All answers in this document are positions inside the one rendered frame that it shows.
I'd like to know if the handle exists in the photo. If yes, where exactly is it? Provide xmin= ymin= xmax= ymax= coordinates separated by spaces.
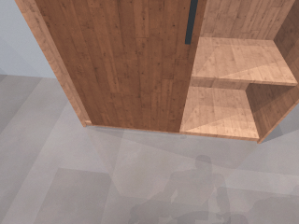
xmin=185 ymin=0 xmax=198 ymax=45

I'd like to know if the wardrobe door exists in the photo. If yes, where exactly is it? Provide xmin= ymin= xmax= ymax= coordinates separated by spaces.
xmin=25 ymin=0 xmax=91 ymax=121
xmin=35 ymin=0 xmax=207 ymax=133

